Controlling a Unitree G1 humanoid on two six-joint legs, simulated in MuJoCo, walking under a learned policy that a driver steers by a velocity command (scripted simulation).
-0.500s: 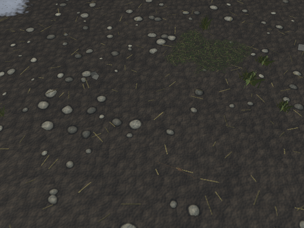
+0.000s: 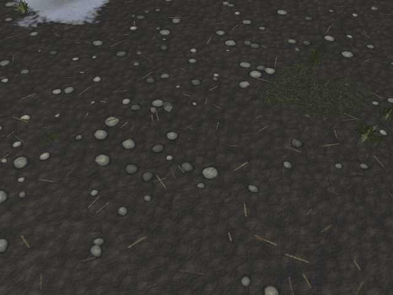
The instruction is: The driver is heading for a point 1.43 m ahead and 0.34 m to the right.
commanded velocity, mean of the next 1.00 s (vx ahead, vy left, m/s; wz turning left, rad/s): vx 0.00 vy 0.00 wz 0.02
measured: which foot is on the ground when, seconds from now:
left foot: down 0.00-1.00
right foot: down 0.00-1.00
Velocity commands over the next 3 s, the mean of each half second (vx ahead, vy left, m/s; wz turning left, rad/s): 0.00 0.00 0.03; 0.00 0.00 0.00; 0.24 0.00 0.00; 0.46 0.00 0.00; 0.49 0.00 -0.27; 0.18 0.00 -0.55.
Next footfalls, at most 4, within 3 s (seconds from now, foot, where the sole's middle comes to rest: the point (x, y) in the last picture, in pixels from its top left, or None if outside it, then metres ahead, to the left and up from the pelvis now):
1.76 left None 0.43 0.05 -0.78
2.32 right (235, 237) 0.73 -0.10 -0.78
2.82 left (214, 179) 1.00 -0.03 -0.78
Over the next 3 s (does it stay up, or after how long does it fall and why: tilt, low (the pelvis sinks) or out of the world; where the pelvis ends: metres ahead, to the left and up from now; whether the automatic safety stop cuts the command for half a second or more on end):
stays up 0.85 -0.05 -0.01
